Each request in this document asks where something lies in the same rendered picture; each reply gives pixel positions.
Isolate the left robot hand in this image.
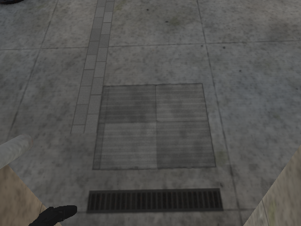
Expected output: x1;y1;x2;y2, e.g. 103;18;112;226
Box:
28;205;77;226

